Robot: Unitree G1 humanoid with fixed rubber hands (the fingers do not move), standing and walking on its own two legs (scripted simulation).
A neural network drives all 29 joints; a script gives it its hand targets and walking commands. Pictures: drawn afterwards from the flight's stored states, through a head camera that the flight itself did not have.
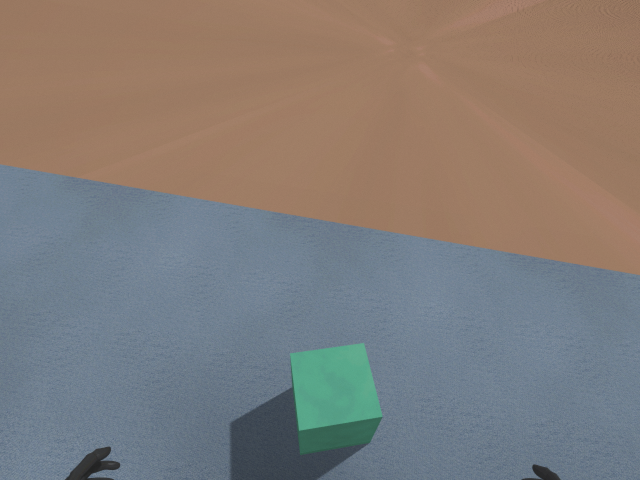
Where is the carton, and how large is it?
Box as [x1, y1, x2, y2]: [290, 343, 382, 454]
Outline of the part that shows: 363,343 290,353 292,387 300,454 365,443 370,441 382,416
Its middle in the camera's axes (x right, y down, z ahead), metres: +0.03 +0.46 +1.10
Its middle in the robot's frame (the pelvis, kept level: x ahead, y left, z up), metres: +0.44 -0.03 -0.66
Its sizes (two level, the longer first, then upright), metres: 0.210 0.200 0.250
